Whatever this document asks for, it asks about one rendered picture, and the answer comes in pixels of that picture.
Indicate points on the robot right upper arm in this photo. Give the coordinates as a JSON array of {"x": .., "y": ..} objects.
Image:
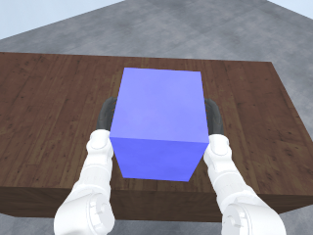
[{"x": 248, "y": 219}]

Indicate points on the left robot hand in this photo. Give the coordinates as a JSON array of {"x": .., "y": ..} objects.
[{"x": 106, "y": 114}]

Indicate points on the carton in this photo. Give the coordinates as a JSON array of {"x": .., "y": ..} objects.
[{"x": 159, "y": 127}]

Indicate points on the robot left upper arm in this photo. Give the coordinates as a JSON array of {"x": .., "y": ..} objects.
[{"x": 87, "y": 215}]

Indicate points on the left robot forearm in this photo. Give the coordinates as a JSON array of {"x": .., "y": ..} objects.
[{"x": 96, "y": 173}]

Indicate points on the pedestal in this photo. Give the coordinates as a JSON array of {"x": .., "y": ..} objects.
[{"x": 49, "y": 107}]

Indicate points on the right robot hand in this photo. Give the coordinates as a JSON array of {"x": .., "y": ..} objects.
[{"x": 214, "y": 119}]

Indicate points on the right robot forearm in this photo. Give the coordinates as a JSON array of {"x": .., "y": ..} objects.
[{"x": 225, "y": 178}]

